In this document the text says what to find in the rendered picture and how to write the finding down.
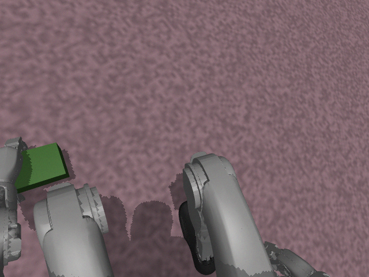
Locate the left robot hand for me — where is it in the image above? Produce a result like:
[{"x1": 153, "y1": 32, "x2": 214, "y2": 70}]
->
[{"x1": 0, "y1": 137, "x2": 28, "y2": 203}]

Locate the carton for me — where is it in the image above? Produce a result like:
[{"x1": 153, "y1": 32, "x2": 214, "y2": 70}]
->
[{"x1": 14, "y1": 143, "x2": 70, "y2": 193}]

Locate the right robot hand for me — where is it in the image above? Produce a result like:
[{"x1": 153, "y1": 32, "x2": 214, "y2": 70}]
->
[{"x1": 264, "y1": 241, "x2": 317, "y2": 277}]

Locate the right robot foot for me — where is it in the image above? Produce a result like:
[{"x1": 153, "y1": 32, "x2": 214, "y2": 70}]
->
[{"x1": 179, "y1": 201, "x2": 216, "y2": 275}]

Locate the left robot arm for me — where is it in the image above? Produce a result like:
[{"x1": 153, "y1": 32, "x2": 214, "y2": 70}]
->
[{"x1": 0, "y1": 182, "x2": 21, "y2": 277}]

